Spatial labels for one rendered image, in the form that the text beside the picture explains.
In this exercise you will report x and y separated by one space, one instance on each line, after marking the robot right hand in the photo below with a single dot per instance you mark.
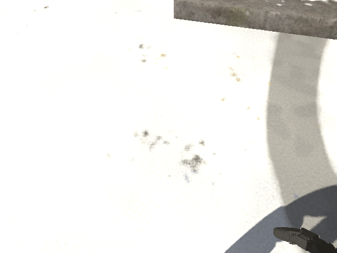
305 239

